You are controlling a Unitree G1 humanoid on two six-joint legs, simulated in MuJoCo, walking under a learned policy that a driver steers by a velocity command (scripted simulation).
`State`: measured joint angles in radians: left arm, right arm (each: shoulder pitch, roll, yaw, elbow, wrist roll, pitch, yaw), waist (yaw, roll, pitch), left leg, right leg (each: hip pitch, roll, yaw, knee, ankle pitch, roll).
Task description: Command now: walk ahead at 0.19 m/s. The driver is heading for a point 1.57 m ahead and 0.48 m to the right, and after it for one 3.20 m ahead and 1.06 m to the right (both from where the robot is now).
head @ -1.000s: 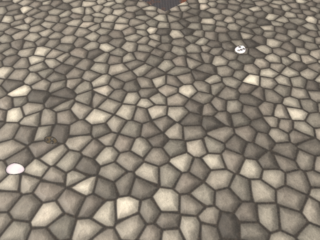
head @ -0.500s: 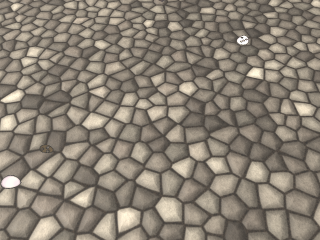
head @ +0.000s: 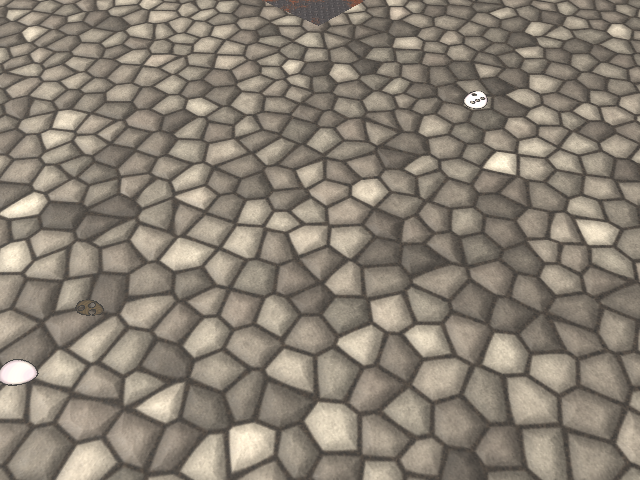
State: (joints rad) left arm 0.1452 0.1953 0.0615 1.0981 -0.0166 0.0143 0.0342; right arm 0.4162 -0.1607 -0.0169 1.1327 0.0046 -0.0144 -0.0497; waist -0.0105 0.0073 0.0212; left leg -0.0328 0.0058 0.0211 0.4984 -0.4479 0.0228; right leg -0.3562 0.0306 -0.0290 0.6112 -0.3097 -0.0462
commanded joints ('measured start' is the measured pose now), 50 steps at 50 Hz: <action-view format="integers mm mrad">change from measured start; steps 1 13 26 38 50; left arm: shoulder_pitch -140 158 305 326 90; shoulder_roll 87 114 159 125 97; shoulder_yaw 12 4 -5 -10 31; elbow -91 -37 -39 -94 -241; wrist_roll -11 6 13 -37 4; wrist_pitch -50 -137 -110 -122 -20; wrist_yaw -16 -63 -17 -23 -20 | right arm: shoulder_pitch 53 -105 -453 -64 -311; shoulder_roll -214 -130 -104 -259 -232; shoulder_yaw -52 -47 -55 -95 -79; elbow -38 -179 -299 -237 -252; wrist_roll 16 46 22 -14 -24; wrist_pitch -31 -108 -76 -103 -78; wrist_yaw -9 36 60 77 9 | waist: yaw -28 53 81 -95 46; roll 174 -57 -61 184 74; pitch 230 55 125 -339 -52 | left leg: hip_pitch -232 -696 -693 334 -181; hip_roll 303 92 105 418 266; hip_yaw -369 -118 -4 -668 113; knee -363 793 180 -199 -285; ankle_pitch -332 129 502 333 783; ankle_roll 194 75 -18 260 196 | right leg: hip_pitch -138 345 312 -286 -155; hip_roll -23 -349 -244 -19 -149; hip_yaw -25 462 95 195 45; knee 174 -455 -541 787 283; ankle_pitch -78 -93 272 -231 184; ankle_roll -11 -184 -148 16 59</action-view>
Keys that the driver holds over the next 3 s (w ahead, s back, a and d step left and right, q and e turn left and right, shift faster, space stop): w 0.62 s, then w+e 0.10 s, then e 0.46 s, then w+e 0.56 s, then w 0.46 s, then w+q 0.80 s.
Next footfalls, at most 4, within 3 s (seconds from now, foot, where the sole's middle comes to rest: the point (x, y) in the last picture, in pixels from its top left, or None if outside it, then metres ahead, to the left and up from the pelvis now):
0.70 left None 0.47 0.13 -0.77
1.22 right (389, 478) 0.53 -0.11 -0.77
1.68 left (316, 379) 0.76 0.04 -0.77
2.14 right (480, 352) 0.82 -0.35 -0.77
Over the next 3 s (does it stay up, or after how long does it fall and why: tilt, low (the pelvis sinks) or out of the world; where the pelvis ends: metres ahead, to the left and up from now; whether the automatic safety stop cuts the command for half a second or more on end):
stays up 1.18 -0.39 0.02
